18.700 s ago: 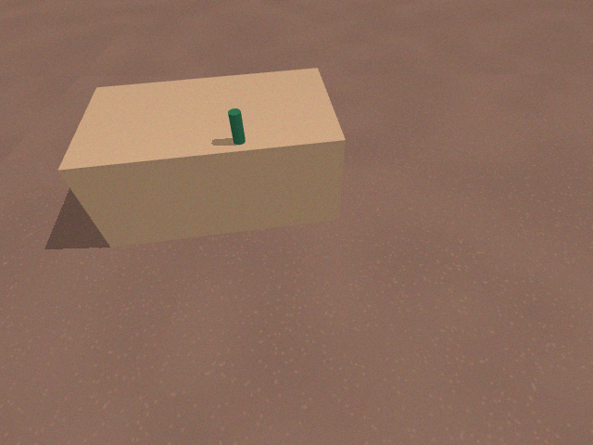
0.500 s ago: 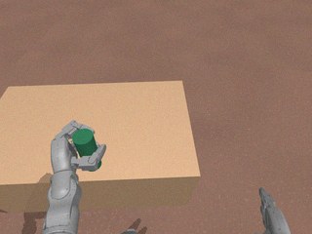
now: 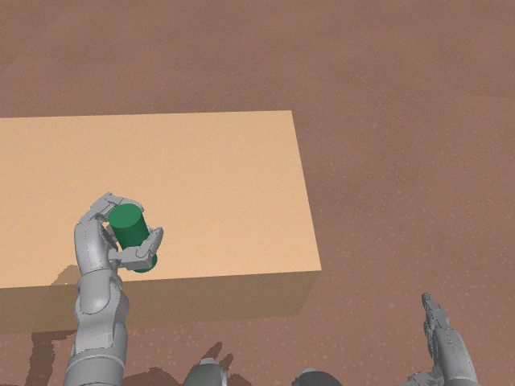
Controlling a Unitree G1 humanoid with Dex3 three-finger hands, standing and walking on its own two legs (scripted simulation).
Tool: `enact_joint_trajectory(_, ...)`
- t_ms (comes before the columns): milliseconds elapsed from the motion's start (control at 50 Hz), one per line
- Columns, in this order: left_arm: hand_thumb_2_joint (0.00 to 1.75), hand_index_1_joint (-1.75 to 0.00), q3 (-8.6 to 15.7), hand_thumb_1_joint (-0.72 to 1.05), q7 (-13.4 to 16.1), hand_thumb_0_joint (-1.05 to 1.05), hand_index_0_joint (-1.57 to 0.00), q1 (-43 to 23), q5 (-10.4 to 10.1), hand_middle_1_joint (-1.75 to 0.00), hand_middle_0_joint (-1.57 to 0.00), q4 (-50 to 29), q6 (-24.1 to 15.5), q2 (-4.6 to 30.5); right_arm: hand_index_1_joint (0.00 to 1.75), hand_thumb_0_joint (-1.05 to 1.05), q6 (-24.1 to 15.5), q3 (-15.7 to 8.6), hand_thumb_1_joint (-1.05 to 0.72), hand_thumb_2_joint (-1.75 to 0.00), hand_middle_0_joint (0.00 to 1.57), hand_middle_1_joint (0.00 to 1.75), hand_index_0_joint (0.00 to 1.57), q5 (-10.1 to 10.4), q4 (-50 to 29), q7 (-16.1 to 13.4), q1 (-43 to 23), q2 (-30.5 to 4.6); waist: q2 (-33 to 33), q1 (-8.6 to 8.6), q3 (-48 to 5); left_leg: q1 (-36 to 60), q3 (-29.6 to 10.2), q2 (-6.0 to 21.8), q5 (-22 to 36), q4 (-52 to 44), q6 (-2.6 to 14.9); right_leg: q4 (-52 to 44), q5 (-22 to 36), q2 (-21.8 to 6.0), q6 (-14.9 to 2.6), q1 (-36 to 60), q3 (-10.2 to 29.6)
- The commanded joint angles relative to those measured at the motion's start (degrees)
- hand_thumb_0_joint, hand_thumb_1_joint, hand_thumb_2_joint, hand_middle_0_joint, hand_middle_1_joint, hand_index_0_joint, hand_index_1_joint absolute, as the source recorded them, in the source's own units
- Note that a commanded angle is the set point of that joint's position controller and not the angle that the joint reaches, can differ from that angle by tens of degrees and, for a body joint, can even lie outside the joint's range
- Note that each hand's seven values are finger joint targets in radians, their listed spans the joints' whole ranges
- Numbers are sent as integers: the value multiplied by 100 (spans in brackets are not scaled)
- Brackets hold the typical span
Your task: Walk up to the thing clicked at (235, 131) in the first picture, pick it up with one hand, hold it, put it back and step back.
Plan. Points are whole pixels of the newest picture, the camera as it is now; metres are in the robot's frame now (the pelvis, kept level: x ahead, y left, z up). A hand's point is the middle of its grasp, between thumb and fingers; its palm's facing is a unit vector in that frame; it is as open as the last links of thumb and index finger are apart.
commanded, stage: crouch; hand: left
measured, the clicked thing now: (135, 240) +0.34 +0.20 +0.02
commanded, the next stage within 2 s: lower in 0.78 s
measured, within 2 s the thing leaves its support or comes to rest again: neither
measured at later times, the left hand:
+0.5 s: hand (139, 228) +0.41 +0.23 -0.06, palm faces +0.29 -0.96 +0.00, open 7.7 cm
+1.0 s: hand (143, 228) +0.43 +0.23 -0.09, palm faces +0.29 -0.96 -0.01, open 7.6 cm
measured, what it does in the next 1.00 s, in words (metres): lowers itself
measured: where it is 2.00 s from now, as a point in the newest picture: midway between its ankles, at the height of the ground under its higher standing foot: outside the picture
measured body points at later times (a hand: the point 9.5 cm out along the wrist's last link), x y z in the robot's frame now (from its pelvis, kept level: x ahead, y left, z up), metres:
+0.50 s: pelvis +0.01 +0.01 -0.04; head +0.13 +0.05 +0.39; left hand +0.38 +0.28 -0.05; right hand +0.17 -0.25 -0.04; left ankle +0.05 +0.12 -0.68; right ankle -0.02 -0.13 -0.68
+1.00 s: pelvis -0.01 +0.01 -0.07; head +0.12 +0.06 +0.35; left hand +0.40 +0.28 -0.09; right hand +0.15 -0.25 -0.05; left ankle +0.05 +0.12 -0.68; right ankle -0.02 -0.13 -0.68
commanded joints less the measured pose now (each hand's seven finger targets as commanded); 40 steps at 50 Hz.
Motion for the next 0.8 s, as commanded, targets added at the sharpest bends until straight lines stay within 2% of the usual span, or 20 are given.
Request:
enact_joint_trajectory(0, 139, -153, 505, 33, -58, 0, -140, -2115, -11, -153, -138, -796, -998, 1254, 5, 0, -352, -512, 55, -5, 5, 5, 5, -59, -1312, 34, 57, -925, 96, -159, -1977, 1249, -74, -118, 740, -256, 134, -598, 1404, 19, -52, -196, 16)
enact_joint_trajectory(20, 138, -153, 515, 31, -81, 0, -141, -2367, 14, -152, -139, -773, -1118, 1397, 5, 0, -369, -460, 54, -5, 5, 5, 5, -66, -1637, 51, -93, -941, 102, -162, -2205, 1303, -102, -109, 814, -196, 136, -553, 1446, 31, -60, -205, 16)
enact_joint_trajectory(80, 136, -152, 484, 30, -199, 0, -141, -2515, -11, -151, -139, -185, -1390, 1325, 5, 0, -366, -287, 53, -6, 5, 5, 5, -125, -1697, 115, 134, -788, 245, -206, -2335, 1247, -146, -93, 1046, 13, 136, -372, 1614, 51, -61, -379, -18)
enact_joint_trajectory(100, 137, -151, 631, 31, -224, 0, -140, -2636, -29, -151, -138, -30, -1474, 1554, 5, 0, -372, -429, 53, -6, 5, 5, 5, -133, -1753, 115, 107, -963, 317, -204, -2443, 1199, -150, -96, 1123, 107, 135, -323, 1686, 55, -50, -418, -7)
enact_joint_trajectory(160, 137, -152, 569, 32, -299, 0, -142, -2461, 25, -151, -140, 610, -1608, 1474, 5, 0, -319, -415, 53, -6, 5, 5, 5, -176, -1815, 206, 338, -958, 455, -271, -2354, 1035, -179, -78, 995, 184, 111, -222, 1530, 93, -67, -720, -67)
enact_joint_trajectory(180, 137, -152, 694, 34, -302, 0, -143, -2398, 23, -152, -141, 816, -1644, 1574, 5, 0, -305, -508, 53, -5, 5, 5, 5, -175, -1675, 218, 432, -1055, 477, -261, -2178, 891, -182, -88, 887, 195, 99, -200, 1439, 106, -68, -821, -81)
enact_joint_trajectory(220, 137, -152, 691, 37, -327, 0, -143, -2427, 14, -152, -142, 840, -1769, 1530, 5, 0, -294, -415, 54, -5, 5, 5, 5, -185, -1730, 293, 478, -963, 578, -236, -2306, 791, -183, -92, 1014, 315, 109, -132, 1521, 97, -78, -854, -60)
enact_joint_trajectory(300, 134, -149, 725, 37, -346, 0, -141, -2548, 55, -149, -139, 988, -1949, 1607, 5, 0, -251, -534, 54, -5, 5, 5, 5, -183, -1926, 373, 540, -1078, 747, -352, -2401, 877, -287, -29, 1244, 416, 63, 152, 1528, 186, -135, -1143, -219)
enact_joint_trajectory(320, 133, -148, 695, 38, -357, 0, -140, -2544, 55, -148, -138, 980, -1999, 1545, 5, 0, -263, -441, 54, -5, 5, 5, 5, -186, -2117, 394, 469, -1007, 655, -360, -2489, 877, -297, -18, 1324, 486, 76, 191, 1604, 197, -121, -1128, -219)
enact_joint_trajectory(340, 133, -147, 836, 36, -334, 0, -139, -2642, 62, -147, -137, 931, -2060, 1738, 5, 0, -255, -528, 54, -5, 5, 5, 5, -189, -2197, 401, 503, -1112, 633, -394, -2686, 861, -315, -10, 1547, 593, 97, 258, 1803, 205, -110, -1089, -213)
enact_joint_trajectory(400, 131, -145, 869, 34, -307, 0, -137, -2706, 73, -145, -136, 944, -2219, 1742, 5, 0, -204, -424, 53, -6, 5, 5, 5, -211, -2278, 454, 540, -1014, 687, -375, -2727, 745, -357, -9, 1640, 714, 88, 428, 1845, 215, -117, -1158, -228)
enact_joint_trajectory(420, 130, -145, 971, 33, -286, 0, -137, -2877, 67, -145, -135, 741, -2284, 1913, 5, 0, -181, -518, 52, -6, 5, 5, 5, -204, -2316, 451, 573, -1066, 713, -407, -2819, 732, -351, -10, 1606, 741, 94, 454, 1852, 223, -108, -1149, -218)
enact_joint_trajectory(460, 130, -143, 870, 32, -287, 0, -134, -2786, 71, -143, -133, 955, -2325, 1726, 5, 0, -164, -519, 52, -6, 5, 5, 5, -221, -2572, 470, 604, -1099, 626, -514, -3006, 765, -379, -1, 1755, 850, 107, 535, 1990, 237, -97, -1149, -225)
enact_joint_trajectory(480, 129, -143, 966, 31, -276, 0, -134, -2788, 103, -142, -133, 958, -2343, 1871, 5, 0, -129, -566, 52, -6, 5, 5, 5, -226, -2455, 476, 749, -1152, 760, -520, -2942, 834, -390, 13, 1806, 869, 84, 588, 1951, 245, -105, -1297, -230)
enact_joint_trajectory(500, 128, -141, 809, 32, -323, 0, -133, -2749, 125, -141, -132, 1284, -2330, 1643, 5, 0, -103, -401, 52, -6, 5, 5, 5, -256, -2352, 506, 834, -1005, 912, -569, -2830, 823, -427, 33, 1889, 902, 47, 644, 1880, 253, -128, -1504, -259)
enact_joint_trajectory(560, 127, -140, 953, 32, -352, 0, -134, -2847, 210, -140, -133, 1337, -2345, 1951, 5, 0, -50, -636, 52, -6, 5, 5, 5, -273, -2304, 509, 796, -1233, 1092, -580, -2825, 882, -502, 72, 1995, 940, -9, 759, 1745, 265, -158, -1779, -310)
enact_joint_trajectory(600, 126, -141, 873, 29, -399, 0, -134, -2924, 210, -140, -133, 1389, -2344, 1808, 5, 0, -33, -581, 53, -6, 5, 5, 5, -289, -2448, 545, 778, -1179, 1112, -654, -2897, 825, -510, 72, 1922, 1022, -3, 809, 1721, 274, -158, -1847, -319)
enact_joint_trajectory(680, 129, -143, 1118, 33, -329, 0, -136, -3174, 184, -142, -134, 1218, -2396, 2077, 5, 0, 6, -543, 52, -6, 5, 5, 5, -289, -2633, 571, 685, -1172, 1177, -604, -3003, 630, -541, 68, 1694, 1076, 6, 915, 1537, 289, -179, -1913, -334)
enact_joint_trajectory(740, 131, -145, 1044, 34, -339, 0, -137, -3097, 198, -145, -136, 1609, -2350, 1909, 5, 0, 8, -474, 52, -6, 5, 5, 5, -285, -2676, 578, 713, -1115, 1008, -711, -2920, 403, -541, 70, 1574, 1136, 42, 950, 1557, 300, -160, -1901, -332)
enact_joint_trajectory(780, 131, -144, 1108, 34, -360, 0, -137, -3182, 225, -144, -135, 1748, -2366, 2059, 5, 0, 8, -502, 53, -6, 5, 5, 5, -290, -2864, 566, 582, -1200, 1006, -731, -2971, 264, -527, 64, 1382, 1184, 59, 969, 1417, 310, -157, -1987, -315)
